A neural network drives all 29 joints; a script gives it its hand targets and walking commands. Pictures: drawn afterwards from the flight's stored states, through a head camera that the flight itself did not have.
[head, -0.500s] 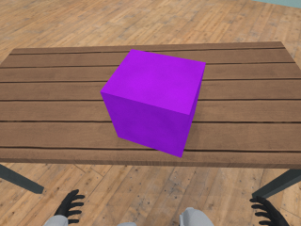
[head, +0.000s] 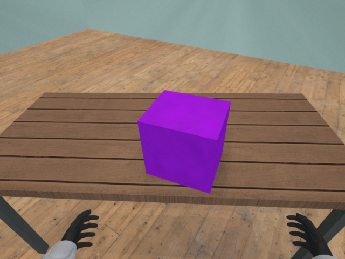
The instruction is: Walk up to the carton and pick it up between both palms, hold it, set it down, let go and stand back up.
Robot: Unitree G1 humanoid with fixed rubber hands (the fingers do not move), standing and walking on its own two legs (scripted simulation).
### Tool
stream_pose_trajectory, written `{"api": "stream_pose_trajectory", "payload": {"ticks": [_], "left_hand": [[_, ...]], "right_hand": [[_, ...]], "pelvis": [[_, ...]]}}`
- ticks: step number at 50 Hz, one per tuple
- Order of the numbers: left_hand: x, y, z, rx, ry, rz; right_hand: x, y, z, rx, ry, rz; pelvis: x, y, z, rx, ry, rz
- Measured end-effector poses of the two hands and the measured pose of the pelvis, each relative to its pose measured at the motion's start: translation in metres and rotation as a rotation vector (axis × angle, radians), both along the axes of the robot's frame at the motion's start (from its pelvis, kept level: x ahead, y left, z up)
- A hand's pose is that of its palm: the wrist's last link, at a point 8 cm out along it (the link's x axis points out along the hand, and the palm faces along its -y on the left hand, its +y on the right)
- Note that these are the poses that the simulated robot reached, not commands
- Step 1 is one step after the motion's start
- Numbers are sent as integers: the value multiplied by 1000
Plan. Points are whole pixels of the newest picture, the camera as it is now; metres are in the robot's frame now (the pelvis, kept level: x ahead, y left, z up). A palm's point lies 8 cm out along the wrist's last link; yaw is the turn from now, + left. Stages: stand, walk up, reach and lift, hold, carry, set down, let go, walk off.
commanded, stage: reach and lift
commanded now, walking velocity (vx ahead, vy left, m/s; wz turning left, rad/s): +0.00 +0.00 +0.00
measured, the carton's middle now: (186, 139) +0.48 -0.02 +0.00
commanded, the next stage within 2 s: none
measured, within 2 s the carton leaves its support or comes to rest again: neither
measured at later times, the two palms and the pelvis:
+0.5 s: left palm (68, 219) +0.22 +0.27 +0.00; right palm (293, 230) +0.18 -0.23 +0.02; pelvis +0.01 +0.01 +0.01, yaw +1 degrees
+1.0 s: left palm (64, 210) +0.22 +0.28 +0.03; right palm (282, 219) +0.19 -0.20 +0.05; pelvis +0.04 +0.02 +0.02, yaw +1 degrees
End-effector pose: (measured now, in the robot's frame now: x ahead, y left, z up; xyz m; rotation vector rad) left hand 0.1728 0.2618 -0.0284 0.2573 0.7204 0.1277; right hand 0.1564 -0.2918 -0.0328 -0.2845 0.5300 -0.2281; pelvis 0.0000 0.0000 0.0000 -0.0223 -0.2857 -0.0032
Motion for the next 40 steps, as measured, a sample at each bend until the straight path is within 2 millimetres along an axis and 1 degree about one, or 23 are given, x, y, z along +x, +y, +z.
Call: {"api": "stream_pose_trajectory", "payload": {"ticks": [3,5,10,14,17,20,22,25,28,31,33,35,40], "left_hand": [[-1,-2,6,6,-23,-12],[-1,-4,8,7,-33,-20],[4,-9,11,-5,-49,-46],[17,-6,11,-51,-78,-73],[26,-2,13,-79,-126,-90],[30,4,14,-89,-160,-98],[34,8,18,-88,-184,-97],[43,11,29,-78,-225,-98],[49,9,44,-74,-270,-113],[54,6,54,-105,-309,-137],[55,4,53,-123,-309,-153],[52,2,47,-139,-294,-164],[38,0,33,-167,-261,-174]], "right_hand": [[8,8,3,31,-31,14],[14,13,8,45,-60,19],[26,26,31,68,-140,-4],[25,38,55,60,-176,-43],[19,44,65,38,-164,-68],[14,51,64,56,-142,-90],[14,55,61,76,-136,-101],[21,63,55,109,-137,-102],[28,70,50,150,-143,-103],[31,77,50,176,-163,-121],[29,81,53,179,-180,-132],[26,82,55,177,-188,-144],[12,80,58,162,-193,-185]], "pelvis": [[-1,-2,0,3,-3,2],[-1,-5,0,6,-2,4],[-2,-9,3,12,10,6],[-6,-10,7,15,39,7],[-8,-5,10,8,56,7],[-6,4,12,-2,62,8],[-1,8,11,-3,71,10],[6,14,12,-11,99,9],[12,17,14,-15,107,9],[19,17,16,-15,115,10],[23,16,17,-14,122,10],[27,15,18,-13,130,10],[33,16,19,-14,144,10]]}}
